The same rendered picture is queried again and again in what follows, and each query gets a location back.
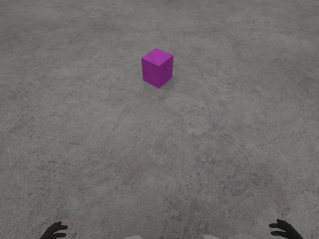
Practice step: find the carton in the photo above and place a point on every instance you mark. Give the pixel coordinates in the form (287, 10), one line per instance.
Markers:
(157, 67)

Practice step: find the robot right hand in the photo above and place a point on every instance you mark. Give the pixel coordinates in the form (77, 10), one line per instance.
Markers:
(290, 232)

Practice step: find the robot left hand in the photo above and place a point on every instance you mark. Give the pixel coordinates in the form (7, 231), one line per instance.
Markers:
(54, 228)

